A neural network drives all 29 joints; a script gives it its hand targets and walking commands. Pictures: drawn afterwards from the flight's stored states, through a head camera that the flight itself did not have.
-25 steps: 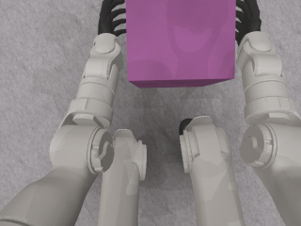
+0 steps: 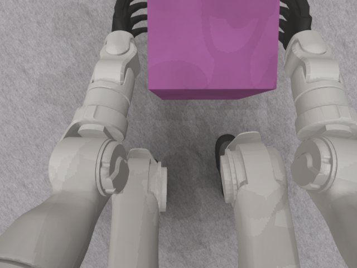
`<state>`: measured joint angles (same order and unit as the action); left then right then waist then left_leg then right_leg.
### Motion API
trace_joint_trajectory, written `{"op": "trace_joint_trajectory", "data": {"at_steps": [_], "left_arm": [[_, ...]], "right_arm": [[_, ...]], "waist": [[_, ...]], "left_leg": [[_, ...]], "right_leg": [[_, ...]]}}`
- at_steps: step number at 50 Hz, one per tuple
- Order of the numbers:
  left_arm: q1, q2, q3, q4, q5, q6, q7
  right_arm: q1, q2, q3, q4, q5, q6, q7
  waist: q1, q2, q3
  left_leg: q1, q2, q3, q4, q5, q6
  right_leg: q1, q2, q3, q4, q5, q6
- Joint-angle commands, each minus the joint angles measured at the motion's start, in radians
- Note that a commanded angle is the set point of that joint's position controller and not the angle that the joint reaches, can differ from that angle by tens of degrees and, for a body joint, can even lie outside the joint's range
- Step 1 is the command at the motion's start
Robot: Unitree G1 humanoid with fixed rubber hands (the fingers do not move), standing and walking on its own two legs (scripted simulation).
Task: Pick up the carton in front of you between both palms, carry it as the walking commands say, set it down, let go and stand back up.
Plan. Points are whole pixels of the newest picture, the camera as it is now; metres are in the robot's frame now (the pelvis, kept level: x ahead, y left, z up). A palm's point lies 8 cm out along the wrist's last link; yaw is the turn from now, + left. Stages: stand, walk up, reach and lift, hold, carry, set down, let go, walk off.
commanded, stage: set down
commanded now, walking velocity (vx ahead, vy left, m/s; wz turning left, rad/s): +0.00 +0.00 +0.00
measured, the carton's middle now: (204, 49) +0.49 -0.10 -0.25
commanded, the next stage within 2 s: let go in 1.62 s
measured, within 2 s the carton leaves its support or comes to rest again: rests again in 0.34 s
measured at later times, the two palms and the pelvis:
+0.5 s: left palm (114, 42) +0.53 +0.08 -0.20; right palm (311, 43) +0.46 -0.30 -0.20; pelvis -0.01 +0.00 -0.01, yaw +0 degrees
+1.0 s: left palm out of the picture +0.54 +0.07 -0.05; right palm out of the picture +0.47 -0.31 -0.05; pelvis +0.00 -0.01 +0.07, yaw -1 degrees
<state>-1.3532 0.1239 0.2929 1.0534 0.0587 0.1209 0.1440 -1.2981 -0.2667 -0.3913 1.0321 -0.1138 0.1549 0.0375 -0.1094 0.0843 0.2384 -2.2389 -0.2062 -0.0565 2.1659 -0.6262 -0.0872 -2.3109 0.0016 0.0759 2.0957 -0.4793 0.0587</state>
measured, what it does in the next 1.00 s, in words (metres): rises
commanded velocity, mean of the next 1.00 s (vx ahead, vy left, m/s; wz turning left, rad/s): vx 0.00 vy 0.00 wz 0.00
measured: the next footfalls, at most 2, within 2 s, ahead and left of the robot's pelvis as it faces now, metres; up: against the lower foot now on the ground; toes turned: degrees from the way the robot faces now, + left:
none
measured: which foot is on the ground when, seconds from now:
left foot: down 0.00-1.00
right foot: down 0.00-1.00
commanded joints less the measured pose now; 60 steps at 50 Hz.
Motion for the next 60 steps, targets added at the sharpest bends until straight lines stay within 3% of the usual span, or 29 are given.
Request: {"op": "trace_joint_trajectory", "data": {"at_steps": [1, 12, 14, 16, 18, 24, 30, 37, 46, 51, 60], "left_arm": [[-0.456, -0.703, -0.233, -0.03, -0.019, -0.014, -0.212], [-0.421, -0.499, -0.177, 0.018, 0.004, -0.027, -0.196], [-0.366, -0.28, -0.136, 0.008, 0.008, -0.039, -0.151], [-0.269, 0.072, -0.097, -0.005, -0.022, -0.06, -0.065], [-0.255, 0.184, -0.137, 0.003, -0.097, -0.069, -0.012], [-0.284, 0.195, -0.263, -0.084, -0.236, -0.097, -0.006], [-0.235, 0.223, -0.27, -0.237, -0.25, -0.08, 0.014], [-0.131, 0.195, -0.181, -0.392, -0.188, -0.013, 0.041], [-0.031, 0.153, -0.072, -0.25, -0.095, 0.008, 0.017], [0.002, 0.138, -0.062, -0.254, -0.083, -0.003, 0.007], [0.042, 0.133, -0.093, -0.438, -0.089, 0.031, 0.002]], "right_arm": [[-0.474, 0.611, 0.222, -0.029, 0.039, -0.031, 0.19], [-0.422, 0.439, 0.15, 0.043, 0.026, -0.058, 0.158], [-0.348, 0.23, 0.093, 0.075, 0.018, -0.084, 0.109], [-0.211, -0.13, 0.001, 0.121, 0.025, -0.131, 0.02], [-0.226, -0.275, 0.004, 0.121, 0.091, -0.175, -0.05], [-0.303, -0.316, 0.13, 0.081, 0.274, -0.225, -0.057], [-0.219, -0.345, 0.173, -0.016, 0.351, -0.201, -0.047], [-0.131, -0.328, 0.137, -0.211, 0.28, -0.119, -0.054], [-0.069, -0.213, 0.116, -0.201, 0.199, -0.078, -0.044], [-0.032, -0.197, 0.104, -0.211, 0.186, -0.076, -0.035], [0.037, -0.229, 0.067, -0.342, 0.181, -0.043, -0.016]], "waist": [[-0.076, 0.056, -0.831], [-0.073, 0.043, -0.759], [-0.073, 0.034, -0.769], [-0.08, 0.018, -0.784], [-0.084, 0.003, -0.83], [-0.075, -0.013, -0.974], [-0.053, -0.009, -1.224], [-0.054, -0.054, -1.392], [-0.002, -0.123, -1.101], [-0.001, -0.129, -1.158], [-0.021, -0.079, -1.389]], "left_leg": [[0.199, -0.003, 0.111, -0.208, 0.171, 0.061], [0.219, 0.019, 0.108, -0.198, 0.117, 0.051], [0.255, 0.034, 0.118, -0.197, 0.114, 0.038], [0.308, 0.059, 0.128, -0.205, 0.105, 0.021], [0.344, 0.078, 0.113, -0.196, 0.128, 0.011], [0.378, 0.111, 0.098, -0.151, 0.26, 0.014], [0.501, 0.115, 0.131, -0.151, 0.294, 0.017], [0.576, 0.082, 0.17, -0.249, 0.212, 0.032], [0.403, 0.076, 0.167, -0.399, 0.103, 0.04], [0.435, 0.074, 0.169, -0.473, 0.117, 0.039], [0.653, 0.062, 0.172, -0.616, 0.233, 0.027]], "right_leg": [[0.496, 0.064, -0.113, -0.12, 0.228, -0.073], [0.474, 0.042, -0.108, -0.113, 0.162, -0.064], [0.505, 0.027, -0.111, -0.109, 0.156, -0.053], [0.544, 0.003, -0.115, -0.111, 0.149, -0.043], [0.581, -0.014, -0.108, -0.115, 0.182, -0.039], [0.668, -0.036, -0.084, -0.082, 0.364, -0.047], [0.837, -0.021, -0.094, -0.088, 0.432, -0.035], [0.984, 0.017, -0.136, -0.185, 0.367, -0.03], [0.857, 0.03, -0.131, -0.337, 0.225, -0.011], [0.921, 0.038, -0.13, -0.413, 0.249, -0.005], [1.093, 0.054, -0.153, -0.549, 0.388, -0.013]]}}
